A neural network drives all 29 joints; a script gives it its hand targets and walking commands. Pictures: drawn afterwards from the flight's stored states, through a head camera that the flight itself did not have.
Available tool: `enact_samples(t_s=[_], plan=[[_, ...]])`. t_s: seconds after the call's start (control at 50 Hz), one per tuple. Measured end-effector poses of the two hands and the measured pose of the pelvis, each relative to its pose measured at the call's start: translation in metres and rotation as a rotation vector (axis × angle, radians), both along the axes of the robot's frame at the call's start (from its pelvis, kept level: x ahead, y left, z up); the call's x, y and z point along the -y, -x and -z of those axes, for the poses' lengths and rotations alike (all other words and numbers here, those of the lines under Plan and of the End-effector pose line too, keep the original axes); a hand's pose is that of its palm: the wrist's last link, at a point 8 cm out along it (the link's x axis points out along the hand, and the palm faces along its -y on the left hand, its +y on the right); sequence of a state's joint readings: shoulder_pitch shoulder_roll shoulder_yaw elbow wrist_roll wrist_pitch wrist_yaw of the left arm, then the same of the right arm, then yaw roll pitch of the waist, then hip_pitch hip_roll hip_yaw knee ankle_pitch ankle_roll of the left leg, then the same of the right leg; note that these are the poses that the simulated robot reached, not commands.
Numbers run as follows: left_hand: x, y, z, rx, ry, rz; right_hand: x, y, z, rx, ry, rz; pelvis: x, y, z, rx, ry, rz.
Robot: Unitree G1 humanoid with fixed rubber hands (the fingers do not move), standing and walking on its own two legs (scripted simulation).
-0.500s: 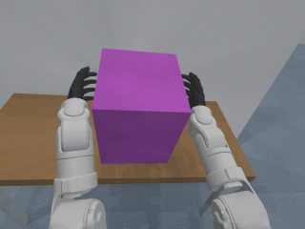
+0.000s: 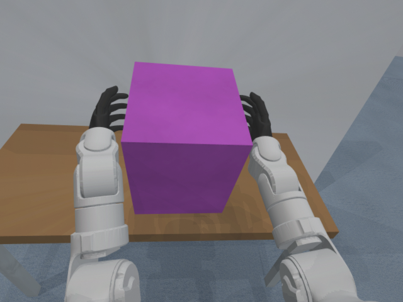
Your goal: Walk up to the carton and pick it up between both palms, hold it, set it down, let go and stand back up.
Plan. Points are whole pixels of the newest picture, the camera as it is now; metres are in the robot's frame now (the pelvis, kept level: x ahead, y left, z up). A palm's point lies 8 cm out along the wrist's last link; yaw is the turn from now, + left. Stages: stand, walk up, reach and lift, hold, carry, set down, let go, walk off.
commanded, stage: hold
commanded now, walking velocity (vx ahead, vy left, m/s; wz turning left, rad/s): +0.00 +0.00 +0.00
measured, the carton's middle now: (182, 143) +0.40 +0.01 +0.13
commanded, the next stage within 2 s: none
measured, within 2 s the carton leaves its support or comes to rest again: neither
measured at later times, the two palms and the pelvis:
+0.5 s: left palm (102, 129) +0.36 +0.16 +0.20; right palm (257, 134) +0.36 -0.13 +0.19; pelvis +0.00 +0.00 +0.00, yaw +0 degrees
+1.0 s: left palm (104, 129) +0.35 +0.15 +0.20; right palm (261, 134) +0.35 -0.14 +0.19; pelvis +0.00 +0.00 +0.00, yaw +0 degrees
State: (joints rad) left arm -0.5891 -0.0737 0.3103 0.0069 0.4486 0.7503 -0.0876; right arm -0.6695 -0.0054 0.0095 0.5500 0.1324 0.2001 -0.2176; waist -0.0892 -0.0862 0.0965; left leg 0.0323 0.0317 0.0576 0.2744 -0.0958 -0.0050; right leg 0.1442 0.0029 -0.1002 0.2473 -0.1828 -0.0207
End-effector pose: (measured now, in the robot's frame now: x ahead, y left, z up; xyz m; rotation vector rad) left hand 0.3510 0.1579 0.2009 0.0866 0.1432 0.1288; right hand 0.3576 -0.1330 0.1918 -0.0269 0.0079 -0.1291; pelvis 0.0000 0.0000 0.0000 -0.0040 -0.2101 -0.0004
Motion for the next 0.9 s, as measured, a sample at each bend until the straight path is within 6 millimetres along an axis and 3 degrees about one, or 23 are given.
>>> enact_samples(t_s=[0.42,0.62,0.9], plan=[[-0.002,-0.004,-0.001,0.012,-0.001,0.01,-0.002,-0.001,-0.001,0.014,0.004,0.011,-0.004,-0.001,0.0,-0.011,0.001,0.003],[0.0,-0.007,0.009,-0.019,-0.005,0.007,0.0,-0.005,0.01,-0.015,-0.003,0.008,-0.004,-0.003,0.0,-0.01,0.001,0.002],[0.005,0.001,0.002,0.001,-0.008,0.007,0.005,0.003,0.003,0.007,-0.008,0.009,-0.001,-0.003,0.0,0.011,0.0,0.005]])
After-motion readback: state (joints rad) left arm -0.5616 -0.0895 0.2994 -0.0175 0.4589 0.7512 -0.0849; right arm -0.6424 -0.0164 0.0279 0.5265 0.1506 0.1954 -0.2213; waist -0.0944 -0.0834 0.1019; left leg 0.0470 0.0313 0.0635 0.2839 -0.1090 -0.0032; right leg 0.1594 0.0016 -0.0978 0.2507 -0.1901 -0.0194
